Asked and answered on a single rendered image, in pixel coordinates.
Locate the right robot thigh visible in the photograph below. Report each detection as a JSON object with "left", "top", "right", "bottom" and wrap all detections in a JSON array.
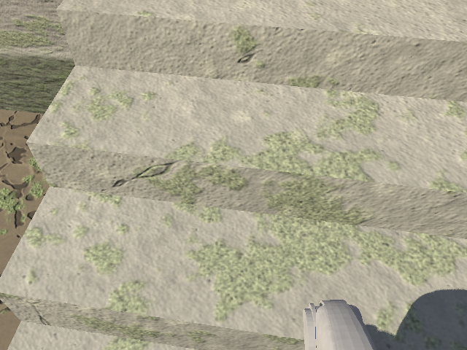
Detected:
[{"left": 303, "top": 300, "right": 377, "bottom": 350}]

